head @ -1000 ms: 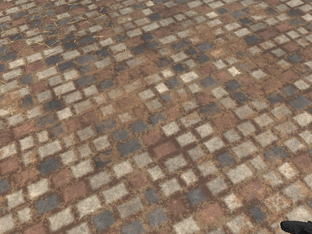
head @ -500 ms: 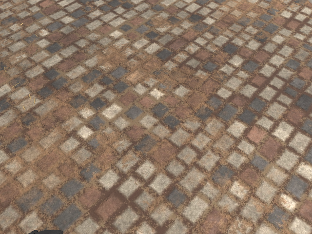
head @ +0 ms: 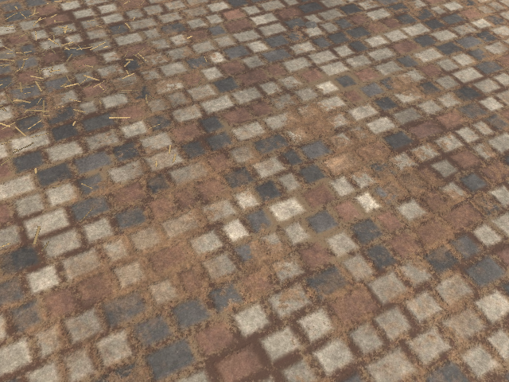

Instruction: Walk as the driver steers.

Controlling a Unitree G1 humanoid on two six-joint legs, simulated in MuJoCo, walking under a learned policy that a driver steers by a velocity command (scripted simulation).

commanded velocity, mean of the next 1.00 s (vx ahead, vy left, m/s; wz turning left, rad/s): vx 0.01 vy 0.00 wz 0.34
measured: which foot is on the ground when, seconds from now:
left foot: down 0.00-0.46, up 0.48-0.76, down 0.78-1.00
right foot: up 0.00-0.44, down 0.46-1.00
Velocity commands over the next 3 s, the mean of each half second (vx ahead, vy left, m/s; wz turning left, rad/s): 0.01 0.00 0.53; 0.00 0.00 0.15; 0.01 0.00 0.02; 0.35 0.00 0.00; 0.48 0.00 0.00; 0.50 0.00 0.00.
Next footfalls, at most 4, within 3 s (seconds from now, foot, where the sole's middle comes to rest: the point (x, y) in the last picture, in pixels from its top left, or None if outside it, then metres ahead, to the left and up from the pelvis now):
0.46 right None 0.09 -0.13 -0.76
0.78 left None -0.01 0.12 -0.76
2.12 left None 0.38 0.24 -0.76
2.64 right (213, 289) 0.74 0.10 -0.76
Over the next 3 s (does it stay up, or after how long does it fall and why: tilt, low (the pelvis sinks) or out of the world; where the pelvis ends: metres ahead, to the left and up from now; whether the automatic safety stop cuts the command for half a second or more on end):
stays up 0.73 0.18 0.02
